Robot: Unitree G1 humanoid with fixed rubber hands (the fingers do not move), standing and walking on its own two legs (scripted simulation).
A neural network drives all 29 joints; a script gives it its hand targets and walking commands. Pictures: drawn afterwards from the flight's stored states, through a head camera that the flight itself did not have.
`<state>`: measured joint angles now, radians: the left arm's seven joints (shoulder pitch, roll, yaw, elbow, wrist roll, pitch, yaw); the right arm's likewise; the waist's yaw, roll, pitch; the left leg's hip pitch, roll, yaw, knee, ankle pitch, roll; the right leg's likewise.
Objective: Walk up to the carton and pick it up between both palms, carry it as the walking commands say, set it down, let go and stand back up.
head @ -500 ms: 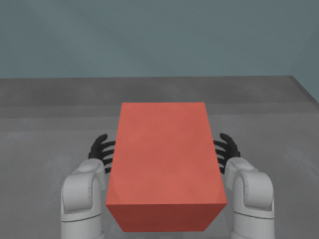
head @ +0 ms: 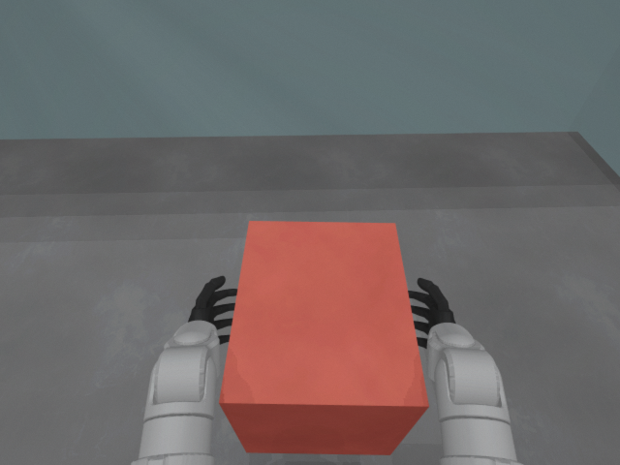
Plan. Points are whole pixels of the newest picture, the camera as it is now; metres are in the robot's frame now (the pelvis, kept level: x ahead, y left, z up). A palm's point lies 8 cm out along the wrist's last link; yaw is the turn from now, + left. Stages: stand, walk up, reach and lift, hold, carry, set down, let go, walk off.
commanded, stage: hold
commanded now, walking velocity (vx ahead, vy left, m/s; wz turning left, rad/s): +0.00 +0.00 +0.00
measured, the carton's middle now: (320, 338) +0.30 -0.01 -0.05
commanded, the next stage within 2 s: set down in 0.04 s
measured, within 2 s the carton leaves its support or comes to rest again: neither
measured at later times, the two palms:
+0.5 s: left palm (218, 327) +0.29 +0.13 +0.02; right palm (445, 326) +0.28 -0.18 +0.02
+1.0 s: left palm (235, 343) +0.32 +0.12 -0.09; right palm (426, 341) +0.31 -0.18 -0.09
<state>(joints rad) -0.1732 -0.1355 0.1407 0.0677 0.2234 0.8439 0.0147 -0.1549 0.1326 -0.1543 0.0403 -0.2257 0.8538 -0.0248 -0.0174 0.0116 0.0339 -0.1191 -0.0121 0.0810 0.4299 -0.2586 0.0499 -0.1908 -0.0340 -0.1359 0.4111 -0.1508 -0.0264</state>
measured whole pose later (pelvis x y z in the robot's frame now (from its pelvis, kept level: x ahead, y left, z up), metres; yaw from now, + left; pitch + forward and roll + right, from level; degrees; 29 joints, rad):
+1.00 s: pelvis -0.03 -0.02 -0.03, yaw +7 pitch +18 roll +0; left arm -0.48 -0.20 0.37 0.55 0.33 0.24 0.02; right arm -0.41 0.16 -0.47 0.42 -0.34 0.29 0.04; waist -0.09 0.03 -0.01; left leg -0.74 -0.08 -0.07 0.72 -0.28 0.03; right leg -0.77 0.03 0.06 0.71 -0.24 0.01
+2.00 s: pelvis -0.06 -0.03 -0.19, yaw +8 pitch +41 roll +2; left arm -0.82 -0.08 0.41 0.71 0.22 0.24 0.07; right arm -0.77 0.03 -0.47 0.62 -0.22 0.28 -0.02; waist -0.08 0.05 -0.23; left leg -1.66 -0.13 -0.06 1.44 -0.50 -0.02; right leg -1.71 0.08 0.07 1.43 -0.44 0.01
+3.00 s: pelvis -0.09 -0.04 -0.32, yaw +10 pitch +46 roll +3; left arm -1.16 0.02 0.40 0.79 0.13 0.24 0.14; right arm -1.14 -0.13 -0.45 0.74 -0.17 0.29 -0.03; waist -0.09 0.06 -0.02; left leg -2.12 -0.17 -0.04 1.88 -0.56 -0.06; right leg -2.17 0.12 0.06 1.87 -0.49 0.02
